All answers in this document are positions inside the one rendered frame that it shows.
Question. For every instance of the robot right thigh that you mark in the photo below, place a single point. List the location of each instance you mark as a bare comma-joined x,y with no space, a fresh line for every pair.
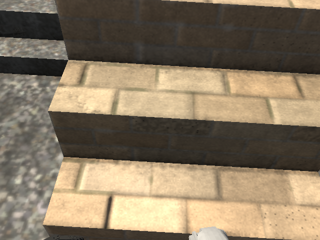
209,233

